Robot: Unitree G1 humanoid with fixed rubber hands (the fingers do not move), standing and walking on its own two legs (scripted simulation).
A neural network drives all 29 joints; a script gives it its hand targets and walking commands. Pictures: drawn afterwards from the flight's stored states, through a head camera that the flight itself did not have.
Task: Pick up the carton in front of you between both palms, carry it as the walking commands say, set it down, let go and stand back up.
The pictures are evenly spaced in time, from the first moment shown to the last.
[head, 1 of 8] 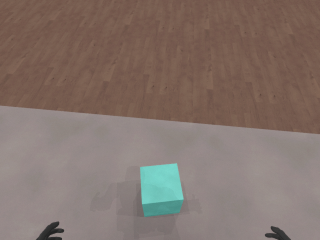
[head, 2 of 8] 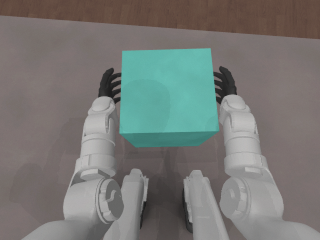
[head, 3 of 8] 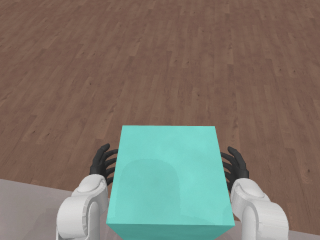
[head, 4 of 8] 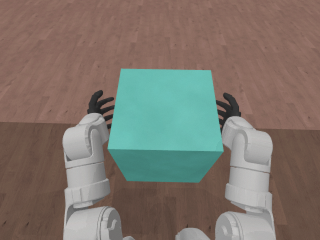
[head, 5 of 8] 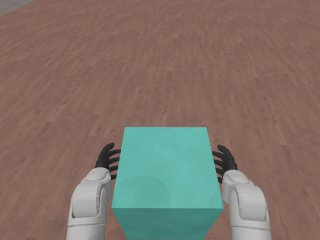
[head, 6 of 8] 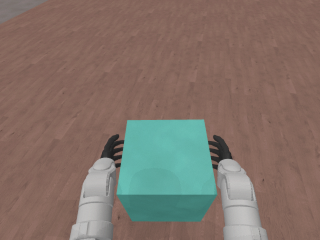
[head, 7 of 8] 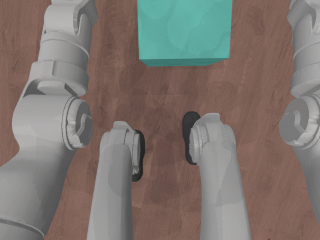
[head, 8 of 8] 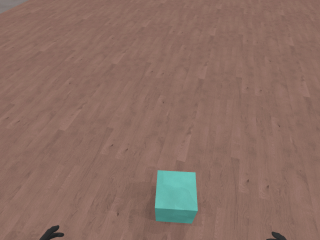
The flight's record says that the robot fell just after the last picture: no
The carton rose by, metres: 1.06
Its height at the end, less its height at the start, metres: +0.33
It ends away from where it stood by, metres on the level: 5.50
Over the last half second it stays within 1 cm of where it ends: yes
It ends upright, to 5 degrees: yes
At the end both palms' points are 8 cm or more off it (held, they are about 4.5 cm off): yes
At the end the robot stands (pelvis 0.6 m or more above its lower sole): yes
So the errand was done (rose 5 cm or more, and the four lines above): yes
